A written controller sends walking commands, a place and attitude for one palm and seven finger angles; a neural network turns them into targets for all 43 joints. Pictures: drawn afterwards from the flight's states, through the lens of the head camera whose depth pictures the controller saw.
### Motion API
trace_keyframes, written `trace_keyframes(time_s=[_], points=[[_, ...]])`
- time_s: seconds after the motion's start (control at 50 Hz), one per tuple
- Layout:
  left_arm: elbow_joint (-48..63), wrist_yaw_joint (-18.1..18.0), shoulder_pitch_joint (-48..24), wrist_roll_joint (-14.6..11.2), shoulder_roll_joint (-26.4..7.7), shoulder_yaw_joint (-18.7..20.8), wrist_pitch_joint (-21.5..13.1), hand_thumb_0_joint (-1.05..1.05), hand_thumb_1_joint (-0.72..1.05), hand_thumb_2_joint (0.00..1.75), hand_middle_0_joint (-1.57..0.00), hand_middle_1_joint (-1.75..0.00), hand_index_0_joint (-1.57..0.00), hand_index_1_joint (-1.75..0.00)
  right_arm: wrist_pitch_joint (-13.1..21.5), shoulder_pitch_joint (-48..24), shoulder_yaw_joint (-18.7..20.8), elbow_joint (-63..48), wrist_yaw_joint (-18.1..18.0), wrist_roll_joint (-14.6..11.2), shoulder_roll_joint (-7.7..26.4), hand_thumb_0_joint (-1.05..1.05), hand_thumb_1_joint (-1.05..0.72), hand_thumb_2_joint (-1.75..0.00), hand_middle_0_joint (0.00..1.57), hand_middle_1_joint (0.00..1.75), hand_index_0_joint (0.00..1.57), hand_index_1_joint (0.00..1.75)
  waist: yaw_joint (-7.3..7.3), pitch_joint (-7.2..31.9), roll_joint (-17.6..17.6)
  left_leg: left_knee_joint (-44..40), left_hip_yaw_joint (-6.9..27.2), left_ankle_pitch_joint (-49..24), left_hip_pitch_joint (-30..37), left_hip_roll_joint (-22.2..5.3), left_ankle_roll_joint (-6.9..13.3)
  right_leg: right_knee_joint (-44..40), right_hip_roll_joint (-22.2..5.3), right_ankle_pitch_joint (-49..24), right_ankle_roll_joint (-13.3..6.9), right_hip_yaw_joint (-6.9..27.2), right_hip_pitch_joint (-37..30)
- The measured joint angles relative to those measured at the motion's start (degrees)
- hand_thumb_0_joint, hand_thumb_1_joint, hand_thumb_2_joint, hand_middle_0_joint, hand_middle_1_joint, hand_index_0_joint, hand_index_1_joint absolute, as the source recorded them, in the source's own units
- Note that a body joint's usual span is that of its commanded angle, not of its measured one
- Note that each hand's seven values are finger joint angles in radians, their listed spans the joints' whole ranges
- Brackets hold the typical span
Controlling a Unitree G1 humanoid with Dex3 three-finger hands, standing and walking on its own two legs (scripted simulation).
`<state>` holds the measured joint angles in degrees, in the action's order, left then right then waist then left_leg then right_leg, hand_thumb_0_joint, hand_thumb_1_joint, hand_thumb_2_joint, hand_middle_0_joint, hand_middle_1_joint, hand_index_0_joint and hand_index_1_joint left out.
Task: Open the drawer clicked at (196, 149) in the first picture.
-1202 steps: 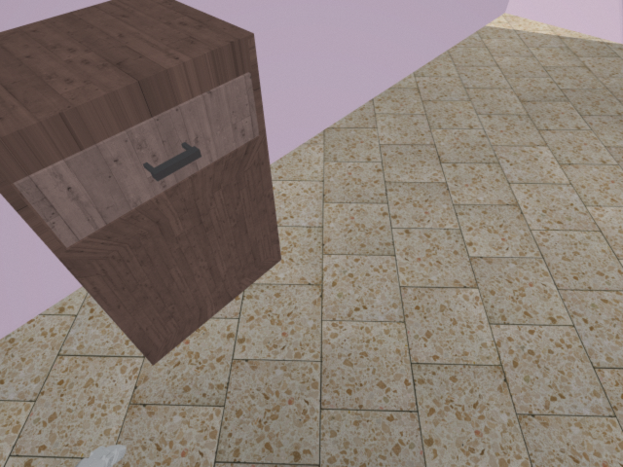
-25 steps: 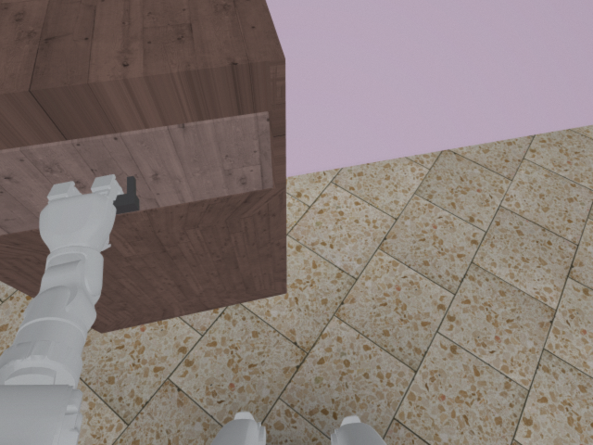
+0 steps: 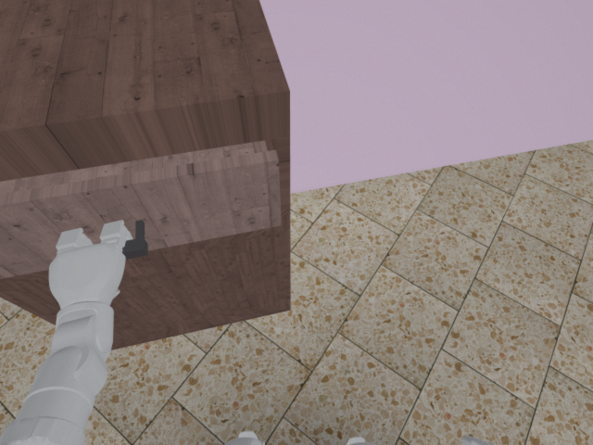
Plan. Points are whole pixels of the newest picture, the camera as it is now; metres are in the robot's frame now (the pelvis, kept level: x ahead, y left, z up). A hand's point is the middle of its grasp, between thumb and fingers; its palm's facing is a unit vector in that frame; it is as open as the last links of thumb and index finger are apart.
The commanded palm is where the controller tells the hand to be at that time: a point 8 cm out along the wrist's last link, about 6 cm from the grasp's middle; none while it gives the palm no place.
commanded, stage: pull the drawer open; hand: left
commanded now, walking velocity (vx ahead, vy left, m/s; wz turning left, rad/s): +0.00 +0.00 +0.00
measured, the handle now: (105, 243) +0.40 +0.29 -0.02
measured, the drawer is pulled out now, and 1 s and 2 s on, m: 0.04 0.12 0.30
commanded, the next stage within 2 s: open the thumb to release the handle in 1.88 s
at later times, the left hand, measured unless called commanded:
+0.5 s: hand (107, 292) +0.33 +0.28 -0.04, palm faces -0.07 -0.04 -1.00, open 5.9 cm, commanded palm +0.28 +0.27 +0.02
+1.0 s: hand (107, 341) +0.26 +0.26 -0.04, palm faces -0.03 -0.03 -1.00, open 5.7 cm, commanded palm +0.24 +0.26 +0.02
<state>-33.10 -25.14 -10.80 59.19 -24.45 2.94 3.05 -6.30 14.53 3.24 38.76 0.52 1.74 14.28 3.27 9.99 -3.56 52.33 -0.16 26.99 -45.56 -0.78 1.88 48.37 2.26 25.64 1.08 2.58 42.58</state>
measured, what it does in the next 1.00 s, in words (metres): stands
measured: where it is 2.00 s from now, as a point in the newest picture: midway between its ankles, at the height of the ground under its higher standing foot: outside the picture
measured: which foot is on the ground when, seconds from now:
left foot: down 0.00-1.00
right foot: down 0.00-1.00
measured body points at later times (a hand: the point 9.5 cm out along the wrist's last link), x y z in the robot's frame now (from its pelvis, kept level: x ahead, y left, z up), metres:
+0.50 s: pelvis -0.01 -0.01 +0.00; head +0.08 -0.02 +0.44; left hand +0.33 +0.28 +0.02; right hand +0.09 -0.28 -0.13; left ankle -0.03 +0.09 -0.69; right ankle -0.04 -0.15 -0.69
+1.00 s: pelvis +0.00 -0.01 +0.00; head +0.06 -0.02 +0.44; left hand +0.26 +0.26 +0.02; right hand +0.18 -0.25 -0.12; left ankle -0.03 +0.09 -0.69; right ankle -0.04 -0.14 -0.69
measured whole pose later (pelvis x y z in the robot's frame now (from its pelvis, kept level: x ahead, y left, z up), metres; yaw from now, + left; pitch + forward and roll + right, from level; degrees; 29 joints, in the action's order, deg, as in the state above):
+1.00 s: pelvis +0.00 -0.01 +0.00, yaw +2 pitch +16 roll -2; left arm -22.2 -28.1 2.5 60.6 -19.4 -1.9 6.7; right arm -4.6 7.0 1.9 36.8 -1.0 1.9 13.3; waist -0.2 9.8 -3.3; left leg 53.4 0.8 27.6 -41.8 0.0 1.1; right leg 50.9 1.1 27.9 0.5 0.7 39.0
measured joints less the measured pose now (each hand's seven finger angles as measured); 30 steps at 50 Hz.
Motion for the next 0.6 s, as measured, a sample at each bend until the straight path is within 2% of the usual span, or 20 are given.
trace_keyframes(time_s=[0.06,0.16,0.36,0.46,0.6], points=[[-1.3,-0.9,-1.3,0.8,0.7,-1.0,-0.4,0.01,0.74,0.81,-0.29,-1.30,-0.34,-1.30,0.3,-0.8,-0.4,0.3,-0.7,0.2,0.2,0.01,-0.90,-0.90,0.20,0.30,0.20,0.30,-0.81,0.0,0.3,0.3,0.5,0.2,0.2,0.5,0.0,0.3,-0.5,0.7,0.1,-0.7,-0.5],[-3.6,-0.4,-3.8,1.5,1.1,-1.4,-0.8,0.01,0.72,0.82,-0.29,-1.30,-0.35,-1.31,0.0,-2.9,-0.5,0.7,-1.4,0.4,0.2,0.01,-0.90,-0.90,0.20,0.30,0.20,0.30,-1.59,0.1,0.4,1.3,0.9,0.4,-0.3,0.7,-0.2,1.5,-0.7,1.4,0.1,-1.2,0.0],[-7.4,1.6,-6.7,1.8,-0.2,0.4,-3.0,0.01,0.72,0.81,-0.29,-1.29,-0.35,-1.31,-0.2,-3.2,-0.9,0.1,-2.1,0.2,-0.3,0.01,-0.90,-0.90,0.20,0.30,0.20,0.30,-1.52,0.3,0.5,2.2,1.0,0.0,-1.7,0.4,-0.8,3.3,-0.4,1.5,-0.4,-1.3,1.8],[-4.6,1.9,-3.3,0.9,-1.0,2.0,-3.1,0.01,0.74,0.79,-0.29,-1.29,-0.34,-1.30,-0.3,-1.9,-0.6,-0.3,-1.7,-0.3,-0.3,0.01,-0.90,-0.90,0.20,0.30,0.20,0.30,-0.70,0.1,0.5,1.9,0.3,0.0,-1.4,-0.2,-0.9,3.1,0.2,1.1,-0.6,-0.6,1.9],[4.7,0.4,7.0,-0.6,-0.2,2.6,-1.6,0.01,0.75,0.78,-0.28,-1.28,-0.33,-1.28,0.3,0.0,0.1,-0.6,-0.8,-0.5,0.4,0.01,-0.90,-0.90,0.20,0.30,0.20,0.30,0.22,-0.1,0.3,0.5,-0.6,0.1,0.7,-0.7,-0.8,1.7,0.5,0.7,-0.5,0.4,0.2]])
